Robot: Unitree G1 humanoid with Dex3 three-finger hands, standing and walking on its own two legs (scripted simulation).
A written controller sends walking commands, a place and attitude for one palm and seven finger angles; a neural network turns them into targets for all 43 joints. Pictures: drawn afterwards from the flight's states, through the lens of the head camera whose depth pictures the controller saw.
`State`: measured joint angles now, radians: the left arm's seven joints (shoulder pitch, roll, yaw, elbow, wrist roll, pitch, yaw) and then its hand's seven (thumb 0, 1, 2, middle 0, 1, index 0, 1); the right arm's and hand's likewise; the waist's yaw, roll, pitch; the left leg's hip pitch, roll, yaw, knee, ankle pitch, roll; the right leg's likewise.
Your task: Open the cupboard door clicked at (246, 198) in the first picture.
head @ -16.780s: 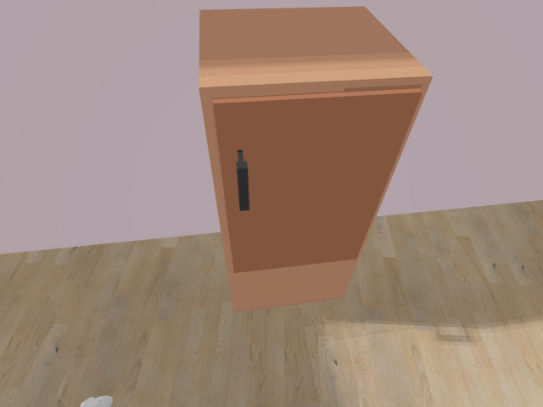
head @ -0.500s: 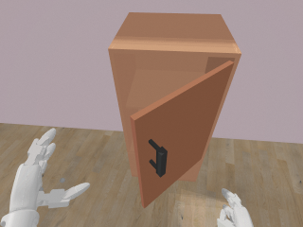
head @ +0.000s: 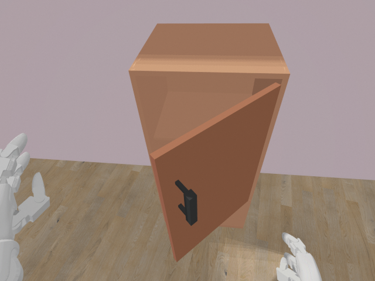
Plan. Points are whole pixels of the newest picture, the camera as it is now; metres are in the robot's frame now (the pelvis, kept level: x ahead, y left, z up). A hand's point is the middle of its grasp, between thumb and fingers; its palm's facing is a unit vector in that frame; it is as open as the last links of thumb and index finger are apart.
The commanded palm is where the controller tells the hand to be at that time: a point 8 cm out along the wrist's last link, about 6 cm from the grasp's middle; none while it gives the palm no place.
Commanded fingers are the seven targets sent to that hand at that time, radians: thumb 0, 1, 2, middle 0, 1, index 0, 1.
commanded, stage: draw the hand back to the body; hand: left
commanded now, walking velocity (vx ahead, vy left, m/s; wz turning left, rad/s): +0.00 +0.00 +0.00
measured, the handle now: (185, 202) +0.31 +0.05 -0.02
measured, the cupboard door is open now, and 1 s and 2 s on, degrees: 45 45 45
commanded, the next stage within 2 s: step back with the hand held close in 0.22 s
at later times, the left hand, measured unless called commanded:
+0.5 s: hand (51, 201) +0.19 +0.25 +0.15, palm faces +0.42 -0.78 -0.46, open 7.4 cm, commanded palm +0.13 +0.29 +0.17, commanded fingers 0.00 0.90 0.90 -0.20 -0.30 -0.20 -0.30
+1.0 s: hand out of the picture +0.08 +0.29 +0.15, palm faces +0.47 -0.73 -0.50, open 7.4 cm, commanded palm +0.01 +0.33 +0.17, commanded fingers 0.00 0.90 0.90 -0.20 -0.30 -0.20 -0.30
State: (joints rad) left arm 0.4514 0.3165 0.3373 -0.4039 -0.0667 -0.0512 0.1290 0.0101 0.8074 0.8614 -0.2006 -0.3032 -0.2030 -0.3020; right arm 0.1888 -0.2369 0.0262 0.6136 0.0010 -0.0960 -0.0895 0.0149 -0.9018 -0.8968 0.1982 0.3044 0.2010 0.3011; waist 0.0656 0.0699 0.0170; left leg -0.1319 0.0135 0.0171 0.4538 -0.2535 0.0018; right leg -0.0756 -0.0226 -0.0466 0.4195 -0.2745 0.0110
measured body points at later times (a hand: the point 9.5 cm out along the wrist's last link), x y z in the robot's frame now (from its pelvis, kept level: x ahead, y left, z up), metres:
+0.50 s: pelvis -0.01 -0.01 +0.00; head +0.00 -0.03 +0.45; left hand +0.16 +0.29 +0.18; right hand +0.18 -0.25 -0.08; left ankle +0.00 +0.12 -0.74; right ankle -0.03 -0.12 -0.74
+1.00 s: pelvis -0.11 +0.02 -0.02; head -0.09 +0.03 +0.43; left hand +0.05 +0.33 +0.18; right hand +0.08 -0.21 -0.09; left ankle +0.00 +0.12 -0.74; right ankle -0.04 -0.12 -0.74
